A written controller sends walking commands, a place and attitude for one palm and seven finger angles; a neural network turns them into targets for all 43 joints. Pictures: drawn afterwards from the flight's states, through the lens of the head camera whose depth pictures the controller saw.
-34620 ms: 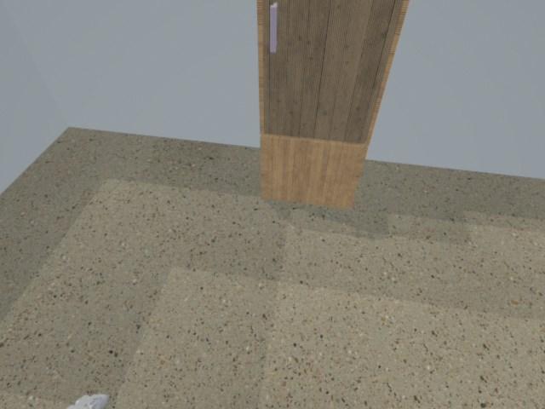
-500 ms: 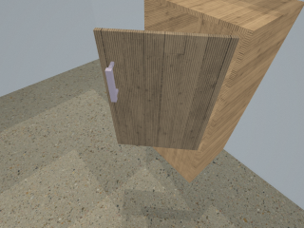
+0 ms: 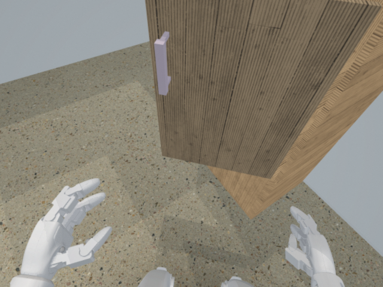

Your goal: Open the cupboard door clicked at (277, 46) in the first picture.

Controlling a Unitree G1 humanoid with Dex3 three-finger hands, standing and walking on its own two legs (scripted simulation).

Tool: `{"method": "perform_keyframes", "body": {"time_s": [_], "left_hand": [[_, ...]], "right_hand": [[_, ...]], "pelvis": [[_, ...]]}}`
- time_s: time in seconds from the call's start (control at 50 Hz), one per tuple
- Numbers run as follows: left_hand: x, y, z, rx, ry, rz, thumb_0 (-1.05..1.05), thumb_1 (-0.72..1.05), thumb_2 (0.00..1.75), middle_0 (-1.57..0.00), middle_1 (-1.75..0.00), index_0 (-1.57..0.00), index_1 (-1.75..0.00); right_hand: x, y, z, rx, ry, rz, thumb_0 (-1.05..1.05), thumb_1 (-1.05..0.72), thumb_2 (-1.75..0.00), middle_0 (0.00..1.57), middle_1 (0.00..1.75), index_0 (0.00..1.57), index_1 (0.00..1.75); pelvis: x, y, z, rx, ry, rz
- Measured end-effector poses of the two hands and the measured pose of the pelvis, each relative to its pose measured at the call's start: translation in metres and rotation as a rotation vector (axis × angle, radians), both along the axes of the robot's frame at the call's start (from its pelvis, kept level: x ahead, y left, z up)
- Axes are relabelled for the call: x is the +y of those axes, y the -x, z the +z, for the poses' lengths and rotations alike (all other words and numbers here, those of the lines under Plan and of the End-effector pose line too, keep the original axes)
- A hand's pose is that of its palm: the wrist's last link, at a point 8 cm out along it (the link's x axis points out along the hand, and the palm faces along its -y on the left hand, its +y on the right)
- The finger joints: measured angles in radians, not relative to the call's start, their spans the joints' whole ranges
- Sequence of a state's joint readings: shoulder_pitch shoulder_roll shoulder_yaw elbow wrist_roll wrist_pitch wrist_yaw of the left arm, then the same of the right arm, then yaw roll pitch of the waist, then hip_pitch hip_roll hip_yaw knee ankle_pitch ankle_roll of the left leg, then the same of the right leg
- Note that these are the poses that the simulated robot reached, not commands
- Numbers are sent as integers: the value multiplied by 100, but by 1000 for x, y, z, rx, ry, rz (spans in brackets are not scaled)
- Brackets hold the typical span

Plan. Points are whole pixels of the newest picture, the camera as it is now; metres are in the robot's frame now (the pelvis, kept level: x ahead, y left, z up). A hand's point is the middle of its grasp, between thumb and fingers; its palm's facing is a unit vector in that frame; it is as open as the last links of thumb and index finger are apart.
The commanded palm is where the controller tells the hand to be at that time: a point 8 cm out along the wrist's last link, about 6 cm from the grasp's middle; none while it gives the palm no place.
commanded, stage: raise the hand with hooked fingers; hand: left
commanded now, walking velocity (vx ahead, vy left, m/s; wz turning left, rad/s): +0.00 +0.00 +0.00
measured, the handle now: (164, 64) +0.55 +0.13 +0.15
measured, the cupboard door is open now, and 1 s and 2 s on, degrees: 43 43 43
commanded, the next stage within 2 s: move the hooked fingers beside the handle in 1.52 s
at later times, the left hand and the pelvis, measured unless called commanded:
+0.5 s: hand (74, 190) +0.25 +0.23 +0.11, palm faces -0.08 -0.99 -0.09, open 12.5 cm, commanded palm +0.22 +0.29 +0.12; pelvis +0.01 +0.01 +0.03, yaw -1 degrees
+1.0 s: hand (48, 139) +0.30 +0.27 +0.17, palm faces -0.05 -1.00 -0.07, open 14.0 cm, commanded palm +0.28 +0.32 +0.18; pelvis +0.01 +0.01 +0.05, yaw -1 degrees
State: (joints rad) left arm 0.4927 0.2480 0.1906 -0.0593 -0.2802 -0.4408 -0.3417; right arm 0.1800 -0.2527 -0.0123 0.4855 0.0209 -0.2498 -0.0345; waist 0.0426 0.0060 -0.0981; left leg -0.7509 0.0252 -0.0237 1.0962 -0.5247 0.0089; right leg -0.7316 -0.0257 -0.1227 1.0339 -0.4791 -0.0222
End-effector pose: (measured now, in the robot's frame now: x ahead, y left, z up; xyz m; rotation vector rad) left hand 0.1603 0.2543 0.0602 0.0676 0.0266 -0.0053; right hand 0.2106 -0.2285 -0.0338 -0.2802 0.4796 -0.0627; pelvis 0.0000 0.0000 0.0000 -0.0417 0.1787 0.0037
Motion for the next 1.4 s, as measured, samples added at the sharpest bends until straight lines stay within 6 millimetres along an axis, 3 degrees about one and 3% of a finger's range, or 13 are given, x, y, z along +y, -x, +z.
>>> {"method": "perform_keyframes", "body": {"time_s": [0.08,0.16,0.36,0.5,0.64,0.86,1.08,1.28,1.4], "left_hand": [[-1,-22,11,-1,-16,-70,1,33,66,-24,-66,-24,-67],[2,-41,18,56,-9,-106,1,23,62,-25,-72,-25,-73],[23,-58,42,16,-18,-63,0,0,52,-27,-87,-26,-88],[33,-69,54,-7,-21,-74,0,-16,45,-28,-98,-28,-99],[46,-82,74,-35,-19,-58,-1,-32,38,-29,-109,-29,-109],[66,-105,98,-30,-6,-41,-1,-48,31,-30,-118,-30,-119],[81,-131,121,-41,-2,-39,-2,-50,30,-30,-120,-30,-120],[72,-138,110,-7,19,-60,-2,-50,30,-30,-120,-30,-120],[71,-137,114,-32,10,-43,-2,-50,30,-30,-120,-30,-120]], "right_hand": [[18,12,-21,87,-64,-3,1,-90,-90,20,29,20,30],[24,30,-28,141,-112,-50,2,-90,-89,21,30,21,30],[-5,58,-14,172,-48,-126,2,-90,-89,21,30,21,30],[-22,54,6,127,13,-141,2,-90,-90,20,30,20,30],[-15,44,19,78,2,-119,2,-90,-90,20,29,20,30],[3,42,19,89,-37,-88,1,-90,-90,21,30,20,30],[-9,55,18,143,-15,-120,1,-90,-89,21,30,21,30],[-21,61,21,155,3,-154,2,-90,-90,20,30,20,30],[-19,57,21,150,-2,-152,2,-90,-90,20,30,20,30]], "pelvis": [[2,-2,2,10,5,3],[4,-5,10,8,-3,-9],[8,-11,24,-13,-14,-21],[8,-11,31,-45,-11,-20],[9,-11,38,-79,-11,-17],[8,-10,47,-109,-16,-18],[7,-12,54,-119,-21,-20],[7,-15,55,-110,-25,-32],[7,-17,56,-115,-25,-32]]}}
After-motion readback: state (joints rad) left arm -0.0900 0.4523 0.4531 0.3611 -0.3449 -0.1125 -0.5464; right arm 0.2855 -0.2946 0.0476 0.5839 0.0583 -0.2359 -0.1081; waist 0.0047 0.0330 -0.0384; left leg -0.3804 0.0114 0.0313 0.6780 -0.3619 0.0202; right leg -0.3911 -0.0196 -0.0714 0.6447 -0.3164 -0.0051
